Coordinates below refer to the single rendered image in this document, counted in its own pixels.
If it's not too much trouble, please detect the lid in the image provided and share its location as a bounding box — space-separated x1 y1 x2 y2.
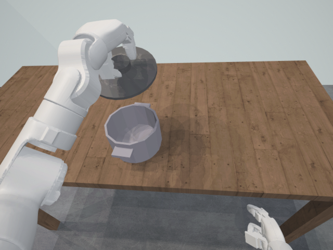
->
99 46 157 100

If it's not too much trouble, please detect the table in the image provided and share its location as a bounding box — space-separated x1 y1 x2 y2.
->
0 60 333 244

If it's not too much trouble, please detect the right robot hand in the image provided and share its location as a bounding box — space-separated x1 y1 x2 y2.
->
245 204 286 250

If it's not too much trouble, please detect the robot left forearm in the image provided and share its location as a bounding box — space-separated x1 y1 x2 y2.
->
0 31 108 184

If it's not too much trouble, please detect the pot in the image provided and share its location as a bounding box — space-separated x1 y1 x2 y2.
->
104 102 162 163

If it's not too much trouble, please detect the left robot hand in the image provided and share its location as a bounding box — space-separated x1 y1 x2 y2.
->
75 19 136 80

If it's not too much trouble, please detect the robot left upper arm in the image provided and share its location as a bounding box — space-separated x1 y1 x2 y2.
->
0 146 68 250

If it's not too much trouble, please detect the knob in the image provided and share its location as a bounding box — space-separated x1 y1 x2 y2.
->
111 55 131 74

